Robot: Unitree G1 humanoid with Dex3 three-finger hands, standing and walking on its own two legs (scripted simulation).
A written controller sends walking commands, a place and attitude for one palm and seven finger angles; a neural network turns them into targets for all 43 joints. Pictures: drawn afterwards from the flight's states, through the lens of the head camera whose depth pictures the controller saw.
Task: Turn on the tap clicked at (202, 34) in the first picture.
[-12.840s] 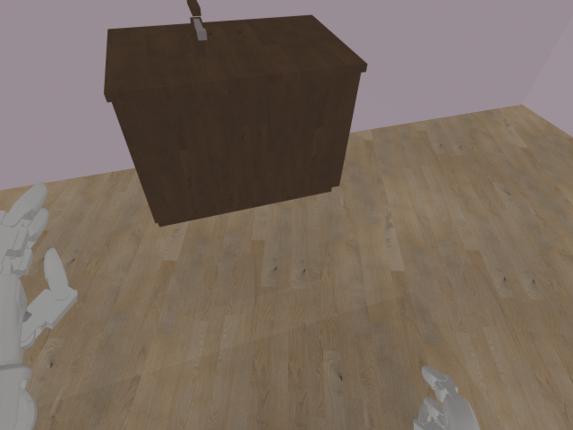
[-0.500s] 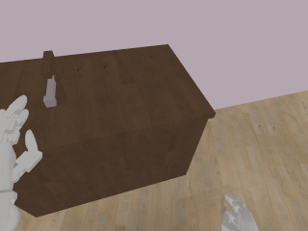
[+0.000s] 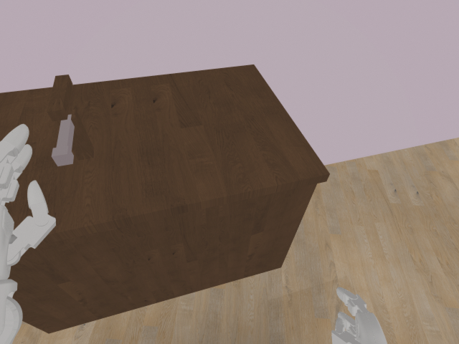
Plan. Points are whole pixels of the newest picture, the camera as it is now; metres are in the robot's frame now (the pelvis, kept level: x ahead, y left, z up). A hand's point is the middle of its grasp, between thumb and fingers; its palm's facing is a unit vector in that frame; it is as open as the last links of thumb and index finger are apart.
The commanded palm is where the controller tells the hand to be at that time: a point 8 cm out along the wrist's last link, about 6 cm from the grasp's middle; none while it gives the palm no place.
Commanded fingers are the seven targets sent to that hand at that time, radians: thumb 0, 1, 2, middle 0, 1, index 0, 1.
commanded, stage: shuffle to correct the standing spot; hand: left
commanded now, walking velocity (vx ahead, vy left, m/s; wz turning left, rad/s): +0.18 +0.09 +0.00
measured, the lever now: (63, 156) +0.42 +0.37 +0.07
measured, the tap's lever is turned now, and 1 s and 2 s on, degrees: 0 0 0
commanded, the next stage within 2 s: come to a stop and stand still in 0.54 s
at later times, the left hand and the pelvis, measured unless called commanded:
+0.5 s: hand (69, 192) +0.26 +0.24 +0.18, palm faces +0.44 -0.80 -0.42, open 7.4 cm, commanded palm +0.21 +0.27 +0.19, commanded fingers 0.00 0.90 0.90 -0.20 -0.30 -0.20 -0.30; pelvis +0.05 -0.01 +0.00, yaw +1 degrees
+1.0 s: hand (60, 157) +0.32 +0.28 +0.18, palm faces +0.40 -0.86 -0.33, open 7.4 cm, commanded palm +0.26 +0.31 +0.19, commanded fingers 0.00 0.90 0.90 -0.20 -0.30 -0.20 -0.30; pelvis +0.10 +0.04 +0.02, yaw -1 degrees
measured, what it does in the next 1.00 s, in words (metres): walks ahead: right foot, then left foot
